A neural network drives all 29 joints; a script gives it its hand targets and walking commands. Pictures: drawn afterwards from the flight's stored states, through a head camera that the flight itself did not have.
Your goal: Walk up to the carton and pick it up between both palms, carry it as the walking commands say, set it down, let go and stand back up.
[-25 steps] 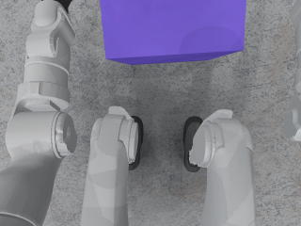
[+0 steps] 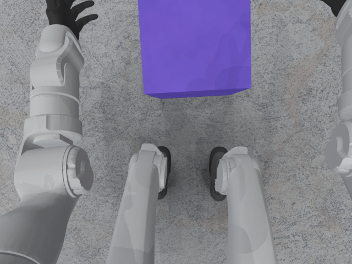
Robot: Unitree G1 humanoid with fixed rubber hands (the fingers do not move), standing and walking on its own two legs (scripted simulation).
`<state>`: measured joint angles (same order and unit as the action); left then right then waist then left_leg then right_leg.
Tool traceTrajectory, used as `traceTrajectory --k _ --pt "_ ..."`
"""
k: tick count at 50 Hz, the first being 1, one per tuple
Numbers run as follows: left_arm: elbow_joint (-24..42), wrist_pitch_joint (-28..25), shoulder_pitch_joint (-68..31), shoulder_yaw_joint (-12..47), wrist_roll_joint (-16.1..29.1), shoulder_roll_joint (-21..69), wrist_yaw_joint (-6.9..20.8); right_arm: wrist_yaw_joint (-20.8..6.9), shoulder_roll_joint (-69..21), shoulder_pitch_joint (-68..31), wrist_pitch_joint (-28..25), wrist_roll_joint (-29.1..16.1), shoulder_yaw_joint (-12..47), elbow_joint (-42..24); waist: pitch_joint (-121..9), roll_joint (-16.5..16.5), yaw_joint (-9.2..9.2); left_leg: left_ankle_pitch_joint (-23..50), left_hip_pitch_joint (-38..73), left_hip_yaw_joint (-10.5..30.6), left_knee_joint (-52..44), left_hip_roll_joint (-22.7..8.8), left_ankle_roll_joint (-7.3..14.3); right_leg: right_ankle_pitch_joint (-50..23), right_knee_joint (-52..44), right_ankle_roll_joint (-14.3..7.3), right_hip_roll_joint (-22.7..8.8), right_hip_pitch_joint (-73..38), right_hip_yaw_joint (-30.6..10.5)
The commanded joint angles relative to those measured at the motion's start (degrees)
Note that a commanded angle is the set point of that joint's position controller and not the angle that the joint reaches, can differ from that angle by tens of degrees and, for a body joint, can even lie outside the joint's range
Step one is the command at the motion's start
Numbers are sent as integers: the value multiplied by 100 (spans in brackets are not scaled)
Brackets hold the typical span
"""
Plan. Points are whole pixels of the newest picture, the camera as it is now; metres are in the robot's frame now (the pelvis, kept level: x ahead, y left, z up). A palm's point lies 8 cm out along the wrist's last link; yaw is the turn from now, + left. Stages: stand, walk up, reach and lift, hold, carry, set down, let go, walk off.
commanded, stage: set down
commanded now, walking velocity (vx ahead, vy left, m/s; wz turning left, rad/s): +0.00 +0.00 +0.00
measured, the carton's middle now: (193, 57) +0.53 +0.00 -0.38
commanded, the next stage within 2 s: let go in 0.60 s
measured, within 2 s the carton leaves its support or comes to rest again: neither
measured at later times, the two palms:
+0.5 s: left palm out of the picture +0.52 +0.22 +0.05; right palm out of the picture +0.56 -0.25 +0.05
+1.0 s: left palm out of the picture +0.40 +0.24 +0.12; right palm out of the picture +0.42 -0.24 +0.11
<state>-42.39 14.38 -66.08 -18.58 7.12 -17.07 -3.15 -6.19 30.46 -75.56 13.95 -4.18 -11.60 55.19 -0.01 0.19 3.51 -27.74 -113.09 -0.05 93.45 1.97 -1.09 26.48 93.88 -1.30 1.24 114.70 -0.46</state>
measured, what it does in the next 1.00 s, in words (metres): rises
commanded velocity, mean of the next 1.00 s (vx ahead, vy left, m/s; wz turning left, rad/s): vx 0.00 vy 0.00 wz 0.00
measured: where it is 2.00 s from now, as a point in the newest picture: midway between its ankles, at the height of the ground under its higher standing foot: (189, 182)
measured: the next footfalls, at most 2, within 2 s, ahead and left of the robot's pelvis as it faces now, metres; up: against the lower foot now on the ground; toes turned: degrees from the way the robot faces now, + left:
none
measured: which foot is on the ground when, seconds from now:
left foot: down 0.00-1.00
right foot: down 0.00-1.00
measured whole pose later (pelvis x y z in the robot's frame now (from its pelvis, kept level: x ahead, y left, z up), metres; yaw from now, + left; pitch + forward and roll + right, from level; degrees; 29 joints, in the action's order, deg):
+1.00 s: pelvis +0.07 +0.01 +0.21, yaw -2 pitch +30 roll +0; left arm -30.4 5.9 -18.7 -9.9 0.5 -14.0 5.6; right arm -2.4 15.9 -25.3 5.9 0.7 -10.8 35.9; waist -3.2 0.5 2.1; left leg -16.2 -56.7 0.6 43.1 1.0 0.1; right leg 14.7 42.5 -0.3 1.6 57.6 -1.5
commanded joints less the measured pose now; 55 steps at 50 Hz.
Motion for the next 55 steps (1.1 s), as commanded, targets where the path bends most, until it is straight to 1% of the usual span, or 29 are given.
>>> traceTrajectory --k 1,9,19,21,24,27,29,31,33,36,38,40,43,46,51,53,55 --pt "774 -71 -1043 -109 -33 -816 32 -59 924 -1422 -96 41 -167 -705 -6524 -595 30 1703 2898 -470 -1128 199 -134 -2022 -1066 55 169 -4673 117" --pt "981 -100 -728 -154 -118 -718 86 -180 874 -1133 -167 94 -269 -784 -6548 -607 35 2106 3516 -419 -2039 190 -126 -2478 -1942 72 139 -5502 4" --pt "885 -215 -281 -232 -266 -503 172 -338 689 -658 -277 231 -359 -710 -6073 -559 56 2493 4454 -286 -3283 161 -136 -2823 -3142 95 99 -6357 -135" --pt "655 -256 -208 -213 -334 -337 200 -372 577 -582 -317 356 -381 -485 -5571 -539 35 2391 4432 -229 -3488 130 -160 -2674 -3333 105 77 -6181 -112" --pt "482 -335 -242 -249 -491 -183 224 -386 469 -578 -389 541 -484 -296 -5176 -495 27 2341 4552 -166 -3687 105 -183 -2550 -3552 108 76 -5983 -78" --pt "359 -373 -267 -308 -691 -145 226 -348 373 -538 -426 732 -595 -178 -5137 -491 49 2344 4655 -170 -3810 104 -190 -2606 -3663 115 73 -6108 -58" --pt "327 -395 -32 -330 -842 -147 246 -269 250 -253 -437 859 -649 -146 -5338 -480 48 2443 4750 -205 -3814 112 -183 -2847 -3629 113 72 -6402 -71" --pt "419 -436 300 -348 -971 -204 299 -138 110 121 -464 952 -707 -286 -5642 -500 30 2614 4824 -265 -3814 138 -157 -3277 -3585 115 78 -6920 -113" --pt "647 -480 666 -328 -1048 -319 372 17 0 516 -491 997 -764 -653 -6057 -550 -7 2816 4938 -330 -3850 178 -109 -3790 -3569 127 82 -7605 -169" --pt "1208 -530 1481 -160 -1052 -542 538 256 -168 1282 -502 958 -754 -1564 -6753 -616 -68 3212 5405 -355 -4030 240 2 -4471 -3670 180 63 -8604 -238" --pt "1655 -556 2059 38 -972 -648 654 375 -278 1793 -517 842 -636 -2164 -6926 -542 -100 3458 5895 -286 -4247 253 57 -4628 -3855 203 56 -8930 -268" --pt "1985 -594 2595 233 -892 -605 727 413 -382 2348 -572 732 -498 -2563 -6691 -400 -147 3638 6478 -166 -4451 219 48 -4489 -4111 199 77 -8882 -267" --pt "2114 -706 3353 486 -753 -458 819 419 -562 3176 -698 578 -277 -2792 -5877 -237 -185 3692 7162 6 -4726 124 6 -4066 -4562 196 113 -8596 -251" --pt "1967 -872 3894 648 -652 -344 873 395 -754 3829 -844 455 -78 -2698 -4832 -179 -131 3478 7531 118 -5041 16 -13 -3488 -5023 199 124 -8287 -212" --pt "1533 -1127 5013 972 -649 -140 872 378 -1097 5135 -1061 499 118 -2338 -3366 -6 -62 2896 8103 198 -5507 -96 -25 -2613 -5622 171 91 -8228 -137" --pt "1494 -1205 5363 1084 -669 -136 834 389 -1189 5565 -1153 532 160 -2315 -2905 14 -49 2668 8301 202 -5689 -105 -31 -2401 -5808 171 74 -8398 -117" --pt "1521 -1271 5698 1191 -674 -123 794 402 -1220 5951 -1243 557 190 -2383 -2572 15 -71 2633 8567 210 -5846 -114 -45 -2370 -5953 164 59 -8646 -94"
